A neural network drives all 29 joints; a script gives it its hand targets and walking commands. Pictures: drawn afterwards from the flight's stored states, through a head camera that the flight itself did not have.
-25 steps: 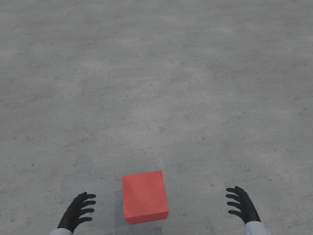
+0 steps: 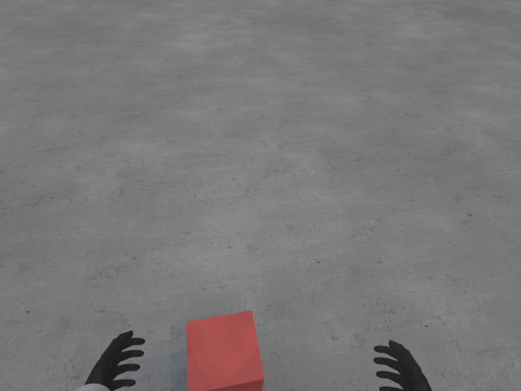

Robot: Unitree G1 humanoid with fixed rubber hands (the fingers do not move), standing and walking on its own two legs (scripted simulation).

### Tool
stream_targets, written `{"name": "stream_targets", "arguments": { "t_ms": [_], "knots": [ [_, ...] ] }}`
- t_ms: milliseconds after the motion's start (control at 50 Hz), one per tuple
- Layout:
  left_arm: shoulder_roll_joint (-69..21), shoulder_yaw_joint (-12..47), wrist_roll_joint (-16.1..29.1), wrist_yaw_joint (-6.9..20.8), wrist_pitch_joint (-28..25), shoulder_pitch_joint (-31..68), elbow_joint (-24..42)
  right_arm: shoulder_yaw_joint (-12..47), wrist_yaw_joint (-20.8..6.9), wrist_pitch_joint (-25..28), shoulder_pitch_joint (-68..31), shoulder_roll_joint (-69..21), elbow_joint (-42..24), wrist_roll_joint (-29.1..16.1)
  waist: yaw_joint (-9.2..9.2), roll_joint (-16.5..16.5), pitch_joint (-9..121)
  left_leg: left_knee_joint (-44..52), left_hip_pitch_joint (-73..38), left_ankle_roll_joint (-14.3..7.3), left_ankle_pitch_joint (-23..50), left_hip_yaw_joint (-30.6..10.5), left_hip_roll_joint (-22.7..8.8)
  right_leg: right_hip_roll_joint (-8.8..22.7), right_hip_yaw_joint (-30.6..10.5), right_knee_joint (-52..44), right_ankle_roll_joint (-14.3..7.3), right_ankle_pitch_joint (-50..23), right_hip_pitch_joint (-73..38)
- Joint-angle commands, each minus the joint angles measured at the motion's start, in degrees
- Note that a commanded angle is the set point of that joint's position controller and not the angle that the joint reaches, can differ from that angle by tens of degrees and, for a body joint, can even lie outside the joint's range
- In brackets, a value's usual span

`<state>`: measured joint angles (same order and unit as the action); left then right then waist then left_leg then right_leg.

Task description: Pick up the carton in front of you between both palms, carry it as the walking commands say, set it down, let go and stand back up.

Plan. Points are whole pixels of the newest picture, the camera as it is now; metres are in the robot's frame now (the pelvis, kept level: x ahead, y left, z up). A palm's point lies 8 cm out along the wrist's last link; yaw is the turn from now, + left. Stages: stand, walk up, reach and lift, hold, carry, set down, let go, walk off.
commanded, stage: let go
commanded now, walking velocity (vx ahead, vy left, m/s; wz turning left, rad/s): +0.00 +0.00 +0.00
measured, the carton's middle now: (224, 361) +0.36 +0.10 -0.65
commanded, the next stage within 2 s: stand in 0.04 s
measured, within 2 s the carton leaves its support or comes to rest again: neither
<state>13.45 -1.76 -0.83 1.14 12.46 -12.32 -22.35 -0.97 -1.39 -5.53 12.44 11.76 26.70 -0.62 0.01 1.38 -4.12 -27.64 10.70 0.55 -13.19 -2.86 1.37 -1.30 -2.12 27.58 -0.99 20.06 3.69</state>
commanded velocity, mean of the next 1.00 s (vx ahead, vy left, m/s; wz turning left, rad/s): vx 0.00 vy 0.00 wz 0.00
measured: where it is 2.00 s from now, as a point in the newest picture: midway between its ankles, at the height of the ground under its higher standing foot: outside the picture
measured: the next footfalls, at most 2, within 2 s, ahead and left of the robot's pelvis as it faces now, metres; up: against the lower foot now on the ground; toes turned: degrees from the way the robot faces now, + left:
none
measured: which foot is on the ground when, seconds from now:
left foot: down 0.00-1.00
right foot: down 0.00-1.00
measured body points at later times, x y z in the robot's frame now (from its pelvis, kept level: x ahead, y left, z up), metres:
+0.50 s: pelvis +0.05 +0.02 -0.01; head +0.05 +0.03 +0.44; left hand +0.11 +0.29 -0.13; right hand +0.14 -0.23 -0.13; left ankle +0.02 +0.13 -0.74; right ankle -0.05 -0.11 -0.74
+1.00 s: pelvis +0.04 +0.02 -0.01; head +0.04 +0.04 +0.44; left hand +0.01 +0.27 -0.16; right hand +0.09 -0.23 -0.15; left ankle +0.02 +0.13 -0.74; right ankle -0.05 -0.11 -0.74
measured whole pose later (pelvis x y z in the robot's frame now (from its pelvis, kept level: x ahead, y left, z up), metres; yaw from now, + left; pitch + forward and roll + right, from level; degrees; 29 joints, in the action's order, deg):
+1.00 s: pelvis +0.04 +0.02 -0.01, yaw +4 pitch +1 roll +0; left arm 13.9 0.7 -1.3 -3.1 0.4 -23.9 -53.8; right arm 0.5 1.8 -0.3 19.8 11.8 53.4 0.6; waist -0.9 1.7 1.6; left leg -36.3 16.9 -1.7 -20.0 -6.1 4.5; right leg 1.0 1.9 30.4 0.6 25.7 5.6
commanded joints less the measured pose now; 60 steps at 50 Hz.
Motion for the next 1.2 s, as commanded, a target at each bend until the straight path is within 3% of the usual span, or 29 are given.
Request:
{"name": "stream_targets", "arguments": {
  "t_ms": [0,20,40,60,140,280,360,540,900,1180],
  "knots": [
    [5.55,-1.57,0.06,-0.38,0.12,2.96,6.17,-1.98,-0.14,0.14,-1.83,5.48,-4.97,0.23,0.40,0.54,1.48,1.25,-9.99,0.13,8.61,2.64,2.72,0.68,0.07,-7.05,1.84,-15.78,11.24],
    [5.48,-1.48,0.08,-0.43,0.30,3.03,6.32,-2.03,-0.28,0.03,-1.85,5.46,-4.95,0.24,0.42,0.27,1.48,1.36,-10.28,0.15,8.46,2.52,2.60,0.55,0.22,-7.06,1.70,-14.99,11.32],
    [8.10,-1.64,-2.07,-1.90,-7.82,-1.39,-2.21,-2.83,1.66,3.35,7.89,9.37,5.49,3.61,0.93,4.94,3.31,5.37,4.07,1.84,-8.26,-2.74,-5.03,4.24,0.34,-6.13,2.11,13.78,10.24],
    [7.82,-1.62,-3.05,-2.59,-10.76,-4.61,-3.09,-3.70,2.48,4.82,6.61,12.37,5.29,3.96,-0.67,1.90,-1.17,6.86,8.55,2.07,-13.95,-4.32,-4.73,4.28,-2.53,-5.79,1.41,17.05,11.25],
    [7.91,-1.13,-2.33,-2.60,-15.80,-3.56,-6.72,-2.59,1.25,8.50,2.40,7.84,7.38,2.53,-0.69,-3.21,4.94,4.68,10.45,0.43,-6.14,-5.75,-3.17,6.16,-5.06,-3.39,-0.11,7.16,9.08],
    [8.50,-0.84,-1.34,-3.24,-16.76,-7.49,-11.54,-2.18,1.33,9.59,6.93,8.40,12.65,2.13,-0.71,-2.45,9.51,-1.85,6.53,-1.77,15.27,-6.79,-3.59,5.85,-3.03,0.74,1.16,-8.26,7.82],
    [8.43,-0.39,-0.80,-3.69,-15.98,-10.26,-13.70,-1.91,1.84,9.04,9.00,8.55,14.53,1.82,-0.96,-1.62,9.34,-4.22,6.43,-2.62,20.57,-6.56,-3.33,5.64,-1.70,2.56,1.20,-13.57,7.28],
    [8.48,0.23,-0.27,-4.49,-14.29,-12.85,-17.65,-1.26,2.75,7.68,10.00,8.09,17.03,1.51,-0.99,-0.61,7.53,-6.62,6.70,-3.71,23.26,-6.41,-2.84,5.63,0.27,3.85,0.75,-19.65,6.73],
    [6.24,1.23,-0.44,-4.39,-12.43,-15.83,-28.84,0.04,3.40,5.78,10.29,6.60,24.02,1.28,-0.86,-1.70,2.56,-4.16,5.95,-4.18,17.53,-8.14,-2.55,5.48,1.15,-0.49,0.01,-11.48,4.95],
    [3.23,2.11,-0.46,-4.34,-12.17,-16.82,-37.12,1.39,3.66,5.25,11.29,3.85,31.27,1.08,-0.70,-1.59,-0.67,-1.50,5.75,-3.64,13.78,-8.44,-2.49,5.75,1.18,-3.59,-0.37,-9.30,3.32]
  ]
}}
